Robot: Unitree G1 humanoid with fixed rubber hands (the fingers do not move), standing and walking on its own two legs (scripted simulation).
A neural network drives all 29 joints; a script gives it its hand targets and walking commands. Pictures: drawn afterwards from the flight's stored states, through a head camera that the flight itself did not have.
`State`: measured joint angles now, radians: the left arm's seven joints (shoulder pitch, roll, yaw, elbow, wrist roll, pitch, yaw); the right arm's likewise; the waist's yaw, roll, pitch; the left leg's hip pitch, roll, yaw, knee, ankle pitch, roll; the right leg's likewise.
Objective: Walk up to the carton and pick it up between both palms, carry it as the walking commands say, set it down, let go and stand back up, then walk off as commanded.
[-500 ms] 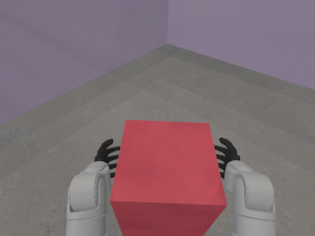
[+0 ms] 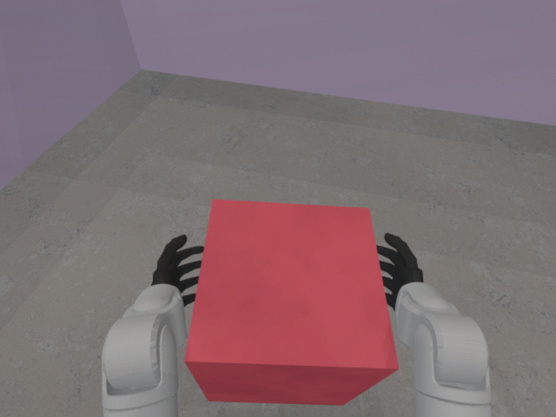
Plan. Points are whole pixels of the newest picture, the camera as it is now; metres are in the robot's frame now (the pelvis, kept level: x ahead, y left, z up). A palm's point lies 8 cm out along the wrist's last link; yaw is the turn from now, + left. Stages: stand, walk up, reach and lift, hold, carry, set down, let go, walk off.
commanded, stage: carry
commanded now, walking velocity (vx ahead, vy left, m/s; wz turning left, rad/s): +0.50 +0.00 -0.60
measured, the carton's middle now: (283, 311) +0.28 +0.00 +0.01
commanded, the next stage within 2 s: none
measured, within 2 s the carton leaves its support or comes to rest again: neither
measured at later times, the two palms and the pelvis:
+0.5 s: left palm (259, 172) +0.57 +0.02 +0.03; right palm (415, 174) +0.52 -0.27 +0.04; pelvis +0.26 -0.08 -0.02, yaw -11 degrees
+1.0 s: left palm (307, 121) +0.65 -0.08 +0.08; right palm (460, 132) +0.59 -0.37 +0.09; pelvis +0.36 -0.16 -0.01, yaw -12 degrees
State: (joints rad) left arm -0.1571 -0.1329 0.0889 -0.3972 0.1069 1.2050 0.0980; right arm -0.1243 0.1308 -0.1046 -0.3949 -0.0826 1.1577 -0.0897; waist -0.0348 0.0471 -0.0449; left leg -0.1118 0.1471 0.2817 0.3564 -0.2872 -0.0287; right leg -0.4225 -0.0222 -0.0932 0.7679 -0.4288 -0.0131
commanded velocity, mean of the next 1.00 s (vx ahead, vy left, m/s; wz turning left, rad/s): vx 0.09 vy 0.00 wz -0.11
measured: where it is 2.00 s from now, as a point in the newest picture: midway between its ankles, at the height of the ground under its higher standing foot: (314, 397)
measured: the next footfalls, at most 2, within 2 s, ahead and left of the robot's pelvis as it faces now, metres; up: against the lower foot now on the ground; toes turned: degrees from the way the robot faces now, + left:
right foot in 0.14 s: +0.21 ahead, -0.15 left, +0.00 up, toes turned -8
left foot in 0.48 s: +0.44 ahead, -0.03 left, +0.00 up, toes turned -22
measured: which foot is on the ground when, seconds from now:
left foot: down 0.00-0.14, up 0.16-0.46, down 0.48-1.00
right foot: up 0.00-0.12, down 0.14-0.48, up 0.50-0.64, down 0.66-1.00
